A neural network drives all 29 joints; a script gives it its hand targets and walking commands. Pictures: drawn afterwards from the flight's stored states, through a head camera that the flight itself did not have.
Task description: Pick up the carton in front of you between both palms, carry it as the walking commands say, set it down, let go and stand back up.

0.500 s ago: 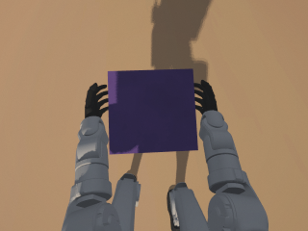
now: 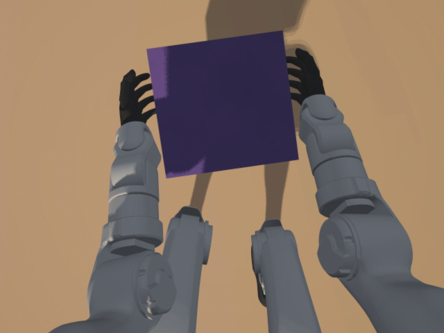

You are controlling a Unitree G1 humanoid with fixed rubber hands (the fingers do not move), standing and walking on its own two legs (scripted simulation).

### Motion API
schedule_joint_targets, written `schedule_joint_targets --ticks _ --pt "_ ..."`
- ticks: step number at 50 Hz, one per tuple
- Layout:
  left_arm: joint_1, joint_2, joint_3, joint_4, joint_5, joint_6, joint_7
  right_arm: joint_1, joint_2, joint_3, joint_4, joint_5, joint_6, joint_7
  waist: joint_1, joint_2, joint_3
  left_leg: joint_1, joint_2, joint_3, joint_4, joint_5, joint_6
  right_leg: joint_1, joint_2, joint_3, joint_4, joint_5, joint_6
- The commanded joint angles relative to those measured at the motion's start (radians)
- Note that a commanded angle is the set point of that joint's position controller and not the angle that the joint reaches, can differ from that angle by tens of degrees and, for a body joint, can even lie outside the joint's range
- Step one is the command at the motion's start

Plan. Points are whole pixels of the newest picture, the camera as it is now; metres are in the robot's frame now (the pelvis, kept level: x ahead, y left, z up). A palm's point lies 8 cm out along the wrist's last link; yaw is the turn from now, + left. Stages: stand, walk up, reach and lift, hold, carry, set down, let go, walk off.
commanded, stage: set down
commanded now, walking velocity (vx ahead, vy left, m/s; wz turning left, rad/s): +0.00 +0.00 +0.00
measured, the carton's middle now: (222, 115) +0.49 +0.05 -0.19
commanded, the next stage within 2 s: none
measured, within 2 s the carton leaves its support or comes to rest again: rests again in 1.22 s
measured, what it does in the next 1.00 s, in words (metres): lowers itself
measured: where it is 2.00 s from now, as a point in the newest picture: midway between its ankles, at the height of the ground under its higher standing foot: (224, 271)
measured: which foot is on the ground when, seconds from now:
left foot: down 0.00-1.00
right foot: down 0.00-1.00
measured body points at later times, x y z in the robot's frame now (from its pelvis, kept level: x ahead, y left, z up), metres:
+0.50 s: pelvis -0.02 -0.01 -0.10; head +0.34 -0.01 +0.17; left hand +0.47 +0.21 -0.26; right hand +0.56 -0.08 -0.27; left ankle +0.12 +0.14 -0.48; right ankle +0.07 -0.12 -0.48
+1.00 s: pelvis -0.01 -0.02 -0.12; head +0.35 -0.03 +0.15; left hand +0.47 +0.21 -0.28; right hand +0.56 -0.08 -0.30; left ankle +0.12 +0.13 -0.48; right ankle +0.07 -0.12 -0.48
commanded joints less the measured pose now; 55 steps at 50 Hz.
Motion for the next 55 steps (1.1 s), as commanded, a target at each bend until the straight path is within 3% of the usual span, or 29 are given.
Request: schedule_joint_targets --ticks 1,12,25,30,39,45,55 --pt "-0.663 -0.808 -0.538 0.060 -0.100 -0.008 -0.230 -0.572 0.896 0.390 -0.011 0.099 -0.035 0.250 0.034 -0.001 -1.007 0.804 -0.065 0.185 -0.044 0.254 -0.005 0.252 0.059 -0.136 -0.158 0.171 -0.026" --pt "-0.813 -0.716 -0.451 0.082 -0.108 -0.016 -0.235 -0.702 0.812 0.371 0.066 0.106 -0.035 0.233 0.065 -0.035 -0.975 0.639 -0.053 0.219 0.105 0.250 -0.011 0.171 0.048 -0.137 -0.027 0.166 -0.023" --pt "-0.941 -0.592 -0.411 0.080 -0.178 -0.049 -0.237 -0.857 0.709 0.488 0.081 0.206 -0.060 0.199 0.121 -0.110 -0.974 0.523 -0.019 0.240 0.280 0.297 -0.016 0.206 0.016 -0.122 0.131 0.246 -0.017" --pt "-0.909 -0.632 -0.388 0.130 -0.221 -0.053 -0.262 -0.894 0.722 0.521 0.045 0.218 -0.077 0.181 0.113 -0.189 -0.923 0.435 -0.018 0.225 0.314 0.343 -0.006 0.231 0.006 -0.113 0.164 0.332 -0.023" --pt "-0.854 -0.577 -0.337 0.174 -0.185 -0.070 -0.286 -0.807 0.718 0.468 0.125 0.194 -0.091 0.172 0.119 -0.161 -0.780 0.304 -0.016 0.231 0.350 0.343 -0.004 0.186 0.003 -0.076 0.184 0.388 -0.035" --pt "-0.841 -0.537 -0.296 0.208 -0.169 -0.078 -0.287 -0.817 0.658 0.443 0.154 0.183 -0.102 0.172 0.120 -0.150 -0.710 0.275 -0.014 0.228 0.360 0.312 -0.003 0.136 0.004 -0.068 0.193 0.347 -0.043" --pt "-0.820 -0.465 -0.221 0.277 -0.136 -0.077 -0.291 -0.765 0.551 0.354 0.246 0.108 -0.091 0.192 0.088 -0.116 -0.542 0.219 -0.015 0.212 0.363 0.221 0.001 0.007 -0.002 -0.063 0.197 0.236 -0.059"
